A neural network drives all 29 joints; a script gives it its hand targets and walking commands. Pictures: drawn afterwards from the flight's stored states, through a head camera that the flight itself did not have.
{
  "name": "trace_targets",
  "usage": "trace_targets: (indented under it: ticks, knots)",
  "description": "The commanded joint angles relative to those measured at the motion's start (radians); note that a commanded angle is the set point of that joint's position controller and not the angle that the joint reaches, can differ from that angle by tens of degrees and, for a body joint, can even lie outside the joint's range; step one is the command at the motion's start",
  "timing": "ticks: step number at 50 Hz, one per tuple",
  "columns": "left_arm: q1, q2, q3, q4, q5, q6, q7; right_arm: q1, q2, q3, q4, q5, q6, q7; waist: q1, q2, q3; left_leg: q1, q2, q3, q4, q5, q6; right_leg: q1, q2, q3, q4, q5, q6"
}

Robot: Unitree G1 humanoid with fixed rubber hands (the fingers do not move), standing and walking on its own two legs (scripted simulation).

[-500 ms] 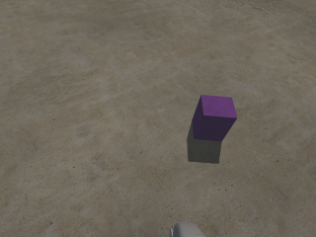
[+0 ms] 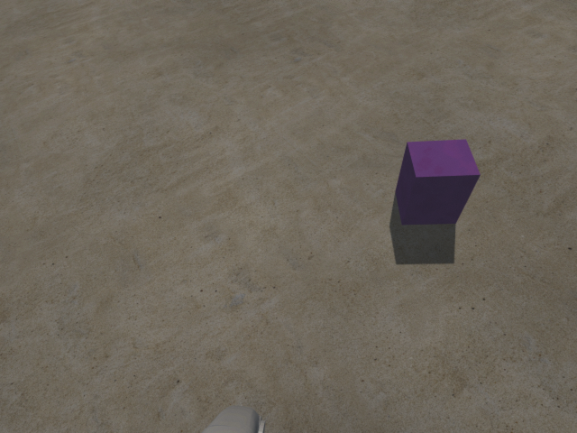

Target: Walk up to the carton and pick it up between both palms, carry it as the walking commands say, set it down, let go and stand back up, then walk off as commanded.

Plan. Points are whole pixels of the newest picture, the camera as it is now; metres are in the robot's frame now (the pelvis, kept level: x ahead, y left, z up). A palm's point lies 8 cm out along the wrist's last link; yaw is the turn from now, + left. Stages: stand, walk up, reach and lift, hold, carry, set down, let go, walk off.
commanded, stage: walk off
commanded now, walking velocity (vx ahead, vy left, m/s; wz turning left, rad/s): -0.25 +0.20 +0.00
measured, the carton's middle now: (432, 184) +1.03 -0.50 -0.63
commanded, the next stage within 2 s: stand in 1.48 s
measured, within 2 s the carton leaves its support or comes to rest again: neither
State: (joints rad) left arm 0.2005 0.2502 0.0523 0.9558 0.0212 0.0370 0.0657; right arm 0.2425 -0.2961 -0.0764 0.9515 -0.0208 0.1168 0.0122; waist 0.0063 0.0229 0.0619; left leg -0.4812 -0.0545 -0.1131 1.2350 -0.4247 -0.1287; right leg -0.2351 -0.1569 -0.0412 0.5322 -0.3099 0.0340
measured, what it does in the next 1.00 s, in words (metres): steps to the left: left foot, then right foot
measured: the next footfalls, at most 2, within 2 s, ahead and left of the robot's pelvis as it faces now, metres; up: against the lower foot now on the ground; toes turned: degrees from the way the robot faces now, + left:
left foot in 0.16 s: -0.03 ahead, +0.22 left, +0.00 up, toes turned +3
right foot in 0.54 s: -0.13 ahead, +0.06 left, +0.00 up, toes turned -6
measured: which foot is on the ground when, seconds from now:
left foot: up 0.00-0.14, down 0.16-0.52, up 0.54-0.94, down 0.96-1.00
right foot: down 0.00-0.14, up 0.16-0.52, down 0.54-0.96, up 0.98-1.00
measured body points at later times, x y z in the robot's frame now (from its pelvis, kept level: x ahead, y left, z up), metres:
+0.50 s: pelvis -0.10 +0.14 -0.01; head -0.06 +0.12 +0.44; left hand -0.03 +0.41 -0.14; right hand -0.01 -0.11 -0.16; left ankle -0.07 +0.21 -0.74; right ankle -0.17 +0.07 -0.72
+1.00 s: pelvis -0.20 +0.26 -0.02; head -0.16 +0.28 +0.43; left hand -0.14 +0.57 -0.16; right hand -0.12 -0.01 -0.15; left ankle -0.23 +0.40 -0.75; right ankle -0.18 +0.08 -0.73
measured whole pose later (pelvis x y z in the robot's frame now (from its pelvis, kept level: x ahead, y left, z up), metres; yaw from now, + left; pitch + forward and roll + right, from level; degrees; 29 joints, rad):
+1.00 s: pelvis -0.20 +0.26 -0.02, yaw +0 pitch +1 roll +1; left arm 0.19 0.33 0.08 0.92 0.04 0.06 0.05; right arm 0.19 -0.27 -0.05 0.91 -0.02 0.09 0.04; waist 0.03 -0.06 0.07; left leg -0.25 0.02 0.04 0.56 -0.34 -0.03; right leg -0.42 -0.16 0.01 0.73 -0.43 0.07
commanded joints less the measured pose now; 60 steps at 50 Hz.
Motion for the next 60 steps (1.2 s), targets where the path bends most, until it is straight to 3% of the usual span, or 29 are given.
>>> trace_targets:
  ticks: [1, 5, 6, 7, 8, 9, 10, 11, 12, 14, 21, 23, 25, 26, 27, 28, 29, 31, 35, 42, 45, 47, 48, 49, 50, 52, 54, 56, 60]
  knots:
    - [0.064, 0.244, 0.060, -0.026, 0.012, -0.006, 0.004, -0.040, 0.010, 0.014, -0.084, 0.018, -0.014, 0.018, 0.049, -0.359, -0.070, -0.001, 0.063, 0.116, -0.345, -0.022, -0.020, 0.160, -0.158, 0.080, -0.086, 0.716, -0.153]
    - [0.024, 0.271, 0.074, -0.045, 0.017, 0.005, -0.012, 0.043, -0.033, 0.009, -0.050, 0.012, -0.018, 0.015, 0.038, -0.345, -0.077, 0.222, 0.062, 0.205, -0.671, 0.077, 0.024, 0.021, -0.160, 0.117, -0.098, 0.568, -0.125]
    - [-0.007, 0.262, 0.077, -0.045, 0.015, 0.010, -0.008, 0.103, -0.043, 0.000, -0.027, 0.005, -0.020, 0.016, -0.003, -0.304, -0.070, 0.316, 0.065, 0.223, -0.782, 0.167, 0.049, -0.040, -0.153, 0.109, -0.055, 0.480, -0.104]
    - [0.025, 0.203, 0.063, -0.050, 0.011, 0.008, -0.011, 0.175, -0.077, -0.005, -0.004, -0.010, -0.027, 0.021, -0.040, -0.113, -0.135, 0.456, 0.110, 0.138, -0.887, 0.240, 0.070, -0.124, -0.091, 0.078, 0.073, 0.298, -0.072]
    - [0.099, 0.101, 0.033, -0.048, 0.021, 0.015, -0.018, 0.143, -0.165, -0.013, -0.029, -0.016, -0.043, 0.024, -0.011, 0.258, -0.092, 0.467, 0.327, -0.072, -0.936, 0.559, 0.109, -0.297, 0.057, -0.020, 0.301, -0.258, -0.025]
    - [0.045, 0.085, 0.040, -0.061, 0.003, 0.038, -0.007, 0.069, -0.224, -0.014, -0.084, -0.017, -0.051, 0.018, -0.022, 0.316, -0.130, 0.334, 0.390, -0.054, -0.842, 0.988, 0.212, -0.281, 0.194, 0.078, 0.618, -0.439, -0.021]
    - [-0.010, 0.063, 0.021, -0.092, -0.021, 0.053, 0.008, 0.069, -0.251, -0.018, -0.102, -0.016, -0.054, 0.001, -0.075, 0.439, -0.183, 0.203, 0.405, -0.055, -0.865, 0.899, 0.300, -0.237, 0.204, 0.157, 0.739, -0.449, -0.036]
    - [-0.078, 0.117, 0.036, -0.100, -0.024, 0.057, 0.013, 0.014, -0.199, -0.009, -0.110, -0.013, -0.048, -0.006, -0.058, 0.377, -0.119, 0.125, 0.351, -0.022, -0.910, 0.657, 0.265, -0.236, 0.205, 0.195, 0.801, -0.372, -0.052]
    - [-0.057, 0.169, 0.060, -0.089, -0.024, 0.050, 0.011, -0.059, -0.168, 0.008, -0.129, -0.015, -0.038, -0.017, -0.007, 0.271, -0.067, 0.142, 0.312, 0.003, -0.909, 0.586, 0.236, -0.277, 0.221, 0.171, 0.840, -0.307, -0.045]
    - [0.028, 0.185, 0.069, -0.041, -0.010, 0.041, -0.001, -0.131, -0.127, 0.016, -0.174, -0.004, -0.032, -0.027, 0.030, 0.215, -0.069, 0.203, 0.286, 0.020, -0.885, 0.600, 0.260, -0.269, 0.222, 0.099, 0.867, -0.241, -0.021]
    - [0.024, 0.062, 0.022, -0.032, -0.025, 0.038, 0.010, 0.013, -0.091, 0.030, -0.113, -0.010, -0.029, -0.053, -0.045, 0.192, -0.107, 0.398, 0.318, -0.097, -0.859, 0.605, 0.330, -0.170, 0.161, -0.026, 0.351, -0.278, -0.043]
    - [0.072, 0.044, 0.019, -0.014, -0.030, 0.028, 0.014, 0.029, -0.085, 0.041, -0.093, -0.015, -0.027, -0.048, -0.025, 0.155, -0.092, 0.375, 0.323, -0.122, -0.848, 0.744, 0.339, -0.095, 0.145, -0.016, 0.172, -0.246, -0.056]
    - [0.178, 0.039, 0.008, 0.019, -0.031, 0.025, 0.017, 0.055, -0.097, 0.035, -0.068, -0.001, -0.021, -0.046, 0.015, 0.102, -0.125, 0.314, 0.276, -0.076, -0.838, 0.592, 0.282, 0.065, 0.118, -0.012, -0.123, -0.019, -0.067]
    - [0.222, 0.073, 0.013, 0.035, -0.013, 0.017, 0.012, 0.043, -0.099, 0.033, -0.068, 0.003, -0.019, -0.040, 0.048, -0.048, -0.114, 0.169, 0.213, -0.007, -0.741, 0.448, 0.210, 0.182, 0.025, 0.094, -0.270, 0.118, -0.081]
    - [0.214, 0.185, 0.034, -0.004, 0.003, 0.012, 0.007, 0.119, -0.038, 0.038, -0.086, 0.005, -0.027, -0.035, 0.010, -0.343, -0.145, -0.089, 0.080, 0.128, -0.481, -0.090, 0.114, 0.359, -0.338, 0.461, -0.272, 0.317, -0.161]
    - [0.144, 0.202, 0.037, 0.003, 0.011, 0.015, 0.008, -0.032, -0.103, 0.011, -0.111, -0.017, -0.029, -0.026, 0.046, -0.290, -0.029, -0.105, 0.014, 0.027, -0.221, -0.142, 0.092, 0.117, -0.368, 0.393, -0.236, 0.710, -0.283]
    - [0.112, 0.228, 0.055, -0.016, 0.012, 0.007, 0.011, -0.087, -0.091, 0.014, -0.132, -0.015, -0.025, -0.009, 0.062, -0.274, -0.031, -0.038, -0.006, -0.057, -0.025, -0.140, 0.090, -0.005, -0.359, 0.339, -0.219, 0.735, -0.316]
    - [-0.066, 0.202, 0.044, -0.061, -0.001, -0.003, 0.002, -0.042, -0.123, -0.012, -0.094, -0.002, -0.022, 0.010, -0.031, -0.149, 0.011, -0.082, -0.037, -0.072, 0.110, -0.040, 0.073, -0.028, -0.224, 0.180, -0.165, 0.703, -0.223]
    - [0.027, 0.163, 0.040, -0.053, -0.010, -0.010, -0.001, 0.001, -0.079, -0.016, -0.065, -0.012, -0.024, 0.001, 0.012, -0.217, -0.074, -0.104, -0.048, -0.011, 0.186, -0.015, 0.017, 0.102, -0.185, 0.106, -0.095, 0.847, -0.210]
    - [0.092, 0.228, 0.057, -0.033, 0.018, -0.008, -0.002, -0.037, -0.009, 0.013, -0.087, 0.015, -0.013, 0.014, 0.066, -0.332, -0.085, 0.057, 0.055, 0.141, -0.398, -0.030, -0.017, 0.134, -0.154, 0.092, -0.092, 0.682, -0.156]
    - [0.030, 0.290, 0.079, -0.056, 0.023, 0.005, -0.010, 0.043, -0.028, 0.016, -0.067, 0.014, -0.013, 0.024, 0.030, -0.363, -0.093, 0.222, 0.090, 0.166, -0.637, 0.022, 0.024, 0.028, -0.184, 0.139, -0.123, 0.577, -0.140]
    - [0.016, 0.244, 0.071, -0.068, 0.015, 0.010, -0.013, 0.147, -0.057, 0.005, -0.019, 0.002, -0.021, 0.020, -0.028, -0.209, -0.119, 0.412, 0.067, 0.189, -0.863, 0.190, 0.060, -0.099, -0.134, 0.121, -0.025, 0.364, -0.096]
    - [0.080, 0.160, 0.046, -0.058, 0.013, 0.009, -0.022, 0.145, -0.120, -0.007, -0.019, -0.019, -0.034, 0.025, -0.023, 0.006, -0.093, 0.462, 0.172, 0.065, -0.947, 0.268, 0.084, -0.212, -0.036, 0.036, 0.138, 0.152, -0.057]
    - [0.117, 0.072, 0.029, -0.078, 0.025, 0.025, -0.026, 0.071, -0.219, -0.006, -0.084, -0.010, -0.042, 0.032, 0.012, 0.330, -0.143, 0.441, 0.424, -0.151, -0.866, 0.728, 0.154, -0.338, 0.122, -0.020, 0.458, -0.447, -0.015]
    - [0.028, 0.069, 0.027, -0.083, -0.012, 0.047, 0.000, 0.062, -0.268, -0.018, -0.101, -0.025, -0.056, 0.012, -0.064, 0.431, -0.166, 0.275, 0.404, -0.062, -0.868, 0.993, 0.269, -0.266, 0.207, 0.131, 0.675, -0.450, -0.025]
    - [-0.063, 0.159, 0.052, -0.110, -0.021, 0.050, -0.002, -0.059, -0.173, 0.003, -0.123, -0.014, -0.045, -0.005, -0.024, 0.309, -0.076, 0.088, 0.316, 0.026, -0.929, 0.544, 0.243, -0.239, 0.213, 0.166, 0.822, -0.303, -0.046]
    - [0.041, 0.188, 0.067, -0.053, -0.016, 0.043, -0.004, -0.162, -0.143, 0.013, -0.179, -0.011, -0.034, -0.020, 0.042, 0.215, -0.059, 0.160, 0.280, 0.050, -0.898, 0.587, 0.248, -0.258, 0.219, 0.114, 0.867, -0.228, -0.024]
    - [0.064, 0.156, 0.062, -0.024, 0.001, 0.039, -0.002, -0.119, -0.079, 0.025, -0.171, 0.004, -0.039, -0.033, 0.005, 0.163, -0.080, 0.265, 0.295, 0.017, -0.883, 0.567, 0.280, -0.258, 0.208, 0.053, 0.792, -0.205, -0.015]
    - [0.049, 0.099, 0.038, -0.039, -0.014, 0.041, -0.003, -0.030, -0.093, 0.028, -0.127, 0.000, -0.039, -0.047, -0.024, 0.213, -0.071, 0.343, 0.295, -0.048, -0.891, 0.475, 0.311, -0.210, 0.179, -0.008, 0.510, -0.255, -0.024]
